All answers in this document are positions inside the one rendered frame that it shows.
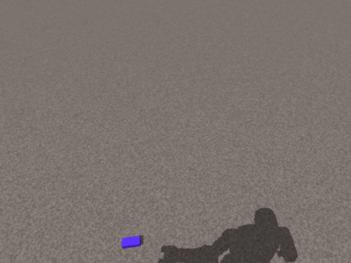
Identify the small box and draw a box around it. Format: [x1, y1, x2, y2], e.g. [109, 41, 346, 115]
[122, 236, 141, 249]

